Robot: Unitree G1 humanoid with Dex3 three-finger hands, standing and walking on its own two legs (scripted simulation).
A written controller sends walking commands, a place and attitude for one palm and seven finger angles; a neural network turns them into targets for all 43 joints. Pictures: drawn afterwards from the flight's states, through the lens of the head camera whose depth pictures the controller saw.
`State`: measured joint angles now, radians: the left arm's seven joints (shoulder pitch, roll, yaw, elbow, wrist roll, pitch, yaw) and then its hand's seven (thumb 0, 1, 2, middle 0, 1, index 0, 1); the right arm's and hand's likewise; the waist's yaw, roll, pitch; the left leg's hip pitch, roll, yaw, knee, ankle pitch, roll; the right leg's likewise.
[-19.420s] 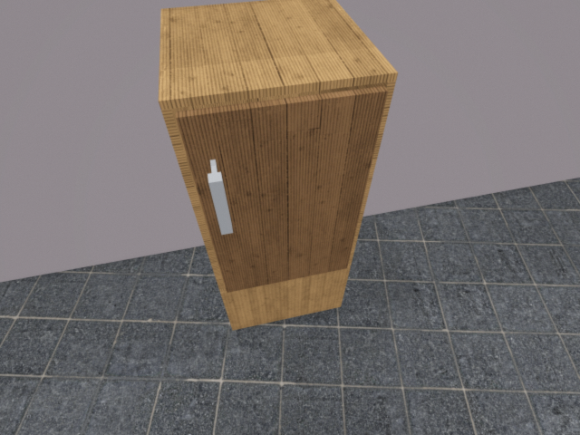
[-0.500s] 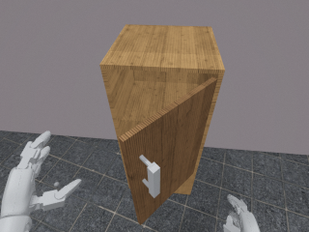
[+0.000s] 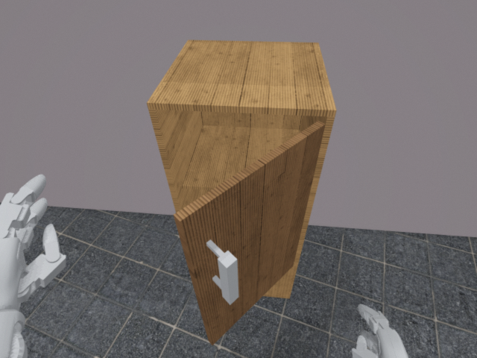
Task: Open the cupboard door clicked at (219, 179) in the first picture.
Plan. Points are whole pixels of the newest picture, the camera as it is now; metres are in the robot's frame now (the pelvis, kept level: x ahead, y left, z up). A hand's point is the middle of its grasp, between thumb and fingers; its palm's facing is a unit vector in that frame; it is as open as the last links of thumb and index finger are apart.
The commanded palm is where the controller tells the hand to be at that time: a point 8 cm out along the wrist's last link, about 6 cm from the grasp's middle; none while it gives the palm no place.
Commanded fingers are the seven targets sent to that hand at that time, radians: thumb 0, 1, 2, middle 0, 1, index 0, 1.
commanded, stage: draw the hand back to the body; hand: left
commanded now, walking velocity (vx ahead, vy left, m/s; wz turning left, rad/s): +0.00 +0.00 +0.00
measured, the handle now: (221, 272) +0.29 +0.07 -0.03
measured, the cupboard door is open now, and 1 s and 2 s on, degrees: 49 49 49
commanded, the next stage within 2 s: step back with the hand held close in 0.12 s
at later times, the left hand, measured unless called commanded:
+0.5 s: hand (77, 248) +0.20 +0.24 +0.15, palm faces +0.33 -0.81 -0.49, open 7.4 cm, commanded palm +0.14 +0.29 +0.17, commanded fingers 0.00 0.90 0.90 -0.20 -0.30 -0.20 -0.30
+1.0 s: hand out of the picture +0.12 +0.29 +0.15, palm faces +0.42 -0.75 -0.51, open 7.4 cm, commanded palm +0.06 +0.32 +0.17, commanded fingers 0.00 0.90 0.90 -0.20 -0.30 -0.20 -0.30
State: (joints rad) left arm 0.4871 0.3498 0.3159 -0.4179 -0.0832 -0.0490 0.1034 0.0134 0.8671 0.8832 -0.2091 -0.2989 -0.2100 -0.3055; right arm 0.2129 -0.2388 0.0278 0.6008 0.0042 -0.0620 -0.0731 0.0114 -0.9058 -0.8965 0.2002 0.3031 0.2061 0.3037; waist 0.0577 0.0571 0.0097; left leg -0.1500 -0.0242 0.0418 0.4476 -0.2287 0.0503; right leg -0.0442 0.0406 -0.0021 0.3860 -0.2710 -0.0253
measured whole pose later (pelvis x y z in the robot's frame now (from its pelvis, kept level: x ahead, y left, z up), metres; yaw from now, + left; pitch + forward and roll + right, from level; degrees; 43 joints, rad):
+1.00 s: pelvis -0.08 +0.03 -0.02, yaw +0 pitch -1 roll -2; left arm 0.53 0.43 0.45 -0.51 -0.02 -0.20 0.14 0.01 0.89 0.90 -0.22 -0.30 -0.22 -0.31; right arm 0.21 -0.21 0.00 0.53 0.00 -0.04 -0.08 0.01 -0.91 -0.90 0.20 0.30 0.21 0.30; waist 0.00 0.02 0.06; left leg -0.41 -0.03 0.06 0.57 -0.15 0.09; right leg -0.29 0.05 0.06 0.58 -0.28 0.01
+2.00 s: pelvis -0.30 +0.02 +0.00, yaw -5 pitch +0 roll +1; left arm 0.58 0.41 0.41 -0.51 -0.04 -0.17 0.16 0.01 0.89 0.90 -0.22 -0.30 -0.22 -0.31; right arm 0.30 -0.21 0.00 0.69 -0.01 -0.08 -0.07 0.01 -0.90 -0.90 0.20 0.30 0.21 0.30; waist 0.01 -0.04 -0.05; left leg -0.45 0.01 0.03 0.81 -0.31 -0.01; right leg -0.15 0.02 -0.02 0.45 -0.30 -0.05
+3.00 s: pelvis -0.35 +0.04 +0.00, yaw -2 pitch -2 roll -1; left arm 0.34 0.19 0.01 1.15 0.01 0.02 0.02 0.00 0.96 0.90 -0.20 -0.30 -0.20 -0.30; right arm 0.29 -0.15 0.00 1.11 -0.02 0.04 -0.03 0.01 -0.91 -0.90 0.20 0.30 0.20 0.30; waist 0.00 0.00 0.09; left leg -0.25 -0.01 -0.01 0.45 -0.16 0.02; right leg -0.15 0.01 -0.06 0.41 -0.22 -0.01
